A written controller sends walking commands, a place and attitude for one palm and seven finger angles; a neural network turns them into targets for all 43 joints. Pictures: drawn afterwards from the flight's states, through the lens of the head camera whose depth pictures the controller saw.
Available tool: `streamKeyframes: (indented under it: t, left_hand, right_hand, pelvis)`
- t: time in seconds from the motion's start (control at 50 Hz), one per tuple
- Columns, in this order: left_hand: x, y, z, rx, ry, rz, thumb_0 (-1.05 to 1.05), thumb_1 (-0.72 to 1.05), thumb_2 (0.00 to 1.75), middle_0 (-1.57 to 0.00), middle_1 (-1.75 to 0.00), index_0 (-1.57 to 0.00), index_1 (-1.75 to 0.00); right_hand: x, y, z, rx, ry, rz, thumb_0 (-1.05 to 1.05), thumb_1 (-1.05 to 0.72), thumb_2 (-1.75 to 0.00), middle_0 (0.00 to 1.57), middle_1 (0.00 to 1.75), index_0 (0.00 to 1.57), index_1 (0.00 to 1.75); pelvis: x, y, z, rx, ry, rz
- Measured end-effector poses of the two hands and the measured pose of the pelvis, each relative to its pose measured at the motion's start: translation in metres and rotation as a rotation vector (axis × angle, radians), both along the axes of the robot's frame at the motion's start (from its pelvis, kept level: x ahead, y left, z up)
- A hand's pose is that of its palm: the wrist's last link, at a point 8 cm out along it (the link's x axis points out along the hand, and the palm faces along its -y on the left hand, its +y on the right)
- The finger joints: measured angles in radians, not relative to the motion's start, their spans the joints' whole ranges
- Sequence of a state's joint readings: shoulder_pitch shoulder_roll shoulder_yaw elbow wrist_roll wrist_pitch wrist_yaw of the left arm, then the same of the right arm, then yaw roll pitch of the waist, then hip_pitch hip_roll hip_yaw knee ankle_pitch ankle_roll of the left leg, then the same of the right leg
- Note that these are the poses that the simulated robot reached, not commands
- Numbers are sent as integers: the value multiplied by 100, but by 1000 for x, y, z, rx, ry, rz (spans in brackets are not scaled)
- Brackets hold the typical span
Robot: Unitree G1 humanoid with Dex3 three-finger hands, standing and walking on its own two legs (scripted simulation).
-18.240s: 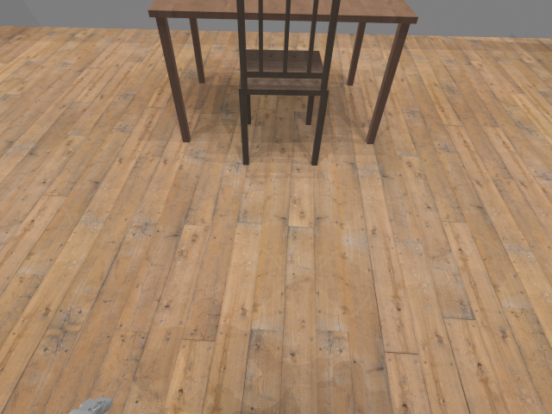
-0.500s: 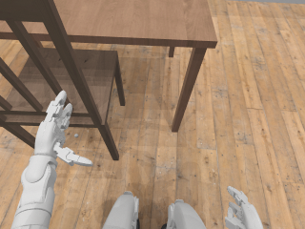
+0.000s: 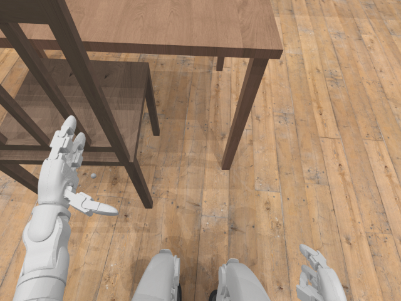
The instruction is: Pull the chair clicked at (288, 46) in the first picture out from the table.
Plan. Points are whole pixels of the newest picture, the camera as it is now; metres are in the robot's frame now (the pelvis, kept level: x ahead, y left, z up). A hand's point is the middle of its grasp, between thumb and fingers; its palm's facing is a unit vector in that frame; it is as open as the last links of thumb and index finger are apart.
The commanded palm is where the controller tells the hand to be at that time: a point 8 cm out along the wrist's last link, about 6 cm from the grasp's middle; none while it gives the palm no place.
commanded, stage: aim the fingers beside a spindle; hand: left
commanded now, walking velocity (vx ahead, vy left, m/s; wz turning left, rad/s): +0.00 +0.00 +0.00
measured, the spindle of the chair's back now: (3, 97) +0.47 +0.43 +0.07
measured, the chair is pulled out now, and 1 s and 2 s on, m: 0.00 0.00 0.00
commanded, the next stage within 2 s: push the fingers through the gap in 1.28 s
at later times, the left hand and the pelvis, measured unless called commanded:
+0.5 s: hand (87, 175) +0.33 +0.23 +0.03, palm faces +0.06 -1.00 -0.04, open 16.9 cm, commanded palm +0.31 +0.27 +0.03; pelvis +0.00 +0.00 +0.00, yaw +1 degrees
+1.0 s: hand (103, 183) +0.32 +0.20 +0.03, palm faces +0.02 -1.00 -0.02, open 16.9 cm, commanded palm +0.31 +0.27 +0.04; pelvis +0.00 +0.00 +0.00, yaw +1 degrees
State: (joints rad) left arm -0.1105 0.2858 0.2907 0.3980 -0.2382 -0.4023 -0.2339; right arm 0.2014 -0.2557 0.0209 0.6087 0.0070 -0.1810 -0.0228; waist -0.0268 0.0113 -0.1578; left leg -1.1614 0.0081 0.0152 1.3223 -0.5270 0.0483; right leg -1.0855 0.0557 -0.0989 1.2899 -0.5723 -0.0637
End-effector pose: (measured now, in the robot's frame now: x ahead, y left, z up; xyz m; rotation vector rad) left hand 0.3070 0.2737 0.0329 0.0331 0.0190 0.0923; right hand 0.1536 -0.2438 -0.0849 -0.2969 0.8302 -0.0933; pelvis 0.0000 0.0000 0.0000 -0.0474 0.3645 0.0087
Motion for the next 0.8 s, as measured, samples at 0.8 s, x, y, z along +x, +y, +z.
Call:
streamKeyframes:
  t: [0.8]
  left_hand:
    - [8,7,14,40,-35,9,-1,-50,30,-6,-8,-7,-8]
  right_hand:
    - [8,4,-1,12,-8,26,1,-90,-90,20,30,20,30]
  pelvis:
    - [0,-1,0,-2,1,12]
